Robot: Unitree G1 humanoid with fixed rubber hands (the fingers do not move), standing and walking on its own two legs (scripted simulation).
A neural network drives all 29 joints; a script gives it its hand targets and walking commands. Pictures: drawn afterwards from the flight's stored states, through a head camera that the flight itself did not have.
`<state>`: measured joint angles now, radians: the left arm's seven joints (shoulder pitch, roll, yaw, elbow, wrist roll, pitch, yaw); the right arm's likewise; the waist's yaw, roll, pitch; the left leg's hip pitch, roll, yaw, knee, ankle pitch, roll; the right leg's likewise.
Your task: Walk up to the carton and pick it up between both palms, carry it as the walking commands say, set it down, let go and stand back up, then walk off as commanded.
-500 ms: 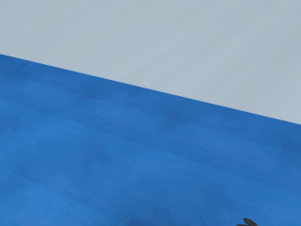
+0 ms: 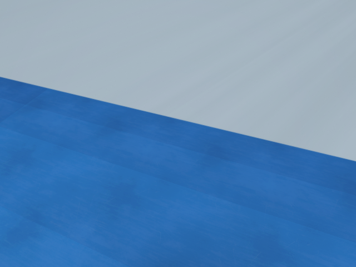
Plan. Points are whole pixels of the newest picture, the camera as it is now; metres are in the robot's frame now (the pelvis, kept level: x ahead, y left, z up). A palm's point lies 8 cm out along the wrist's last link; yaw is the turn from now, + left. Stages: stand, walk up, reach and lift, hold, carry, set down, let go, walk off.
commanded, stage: stand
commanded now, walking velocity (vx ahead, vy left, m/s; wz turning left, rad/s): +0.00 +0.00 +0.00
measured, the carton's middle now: out of the picture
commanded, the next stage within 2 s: none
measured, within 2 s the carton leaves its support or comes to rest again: neither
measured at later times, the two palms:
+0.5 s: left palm out of the picture -0.01 +0.21 -0.14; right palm out of the picture -0.02 -0.23 -0.15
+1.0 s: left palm out of the picture -0.04 +0.19 -0.15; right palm out of the picture -0.03 -0.22 -0.15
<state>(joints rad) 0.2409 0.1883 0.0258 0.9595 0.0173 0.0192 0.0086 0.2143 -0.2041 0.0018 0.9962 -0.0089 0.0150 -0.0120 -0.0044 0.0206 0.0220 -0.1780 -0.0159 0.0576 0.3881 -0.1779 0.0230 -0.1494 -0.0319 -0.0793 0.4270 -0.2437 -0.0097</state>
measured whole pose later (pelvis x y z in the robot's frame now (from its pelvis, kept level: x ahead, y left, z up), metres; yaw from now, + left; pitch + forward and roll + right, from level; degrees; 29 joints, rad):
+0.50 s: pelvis +0.00 -0.01 +0.00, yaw +0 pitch -2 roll +0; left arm 0.31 0.14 0.00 1.12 0.01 -0.01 0.03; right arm 0.30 -0.15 0.00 1.17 -0.01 0.00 -0.04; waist 0.00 0.00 0.02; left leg -0.17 0.00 0.04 0.36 -0.17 0.01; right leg -0.12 -0.01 -0.09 0.37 -0.22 -0.02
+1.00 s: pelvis +0.01 -0.01 +0.00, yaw +0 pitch -1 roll +0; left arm 0.35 0.11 -0.01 1.16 0.01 -0.02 0.04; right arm 0.31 -0.12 0.01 1.19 -0.01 -0.01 -0.04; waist 0.00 0.01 0.02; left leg -0.18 0.01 0.03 0.39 -0.19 0.00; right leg -0.13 0.00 -0.09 0.39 -0.24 -0.03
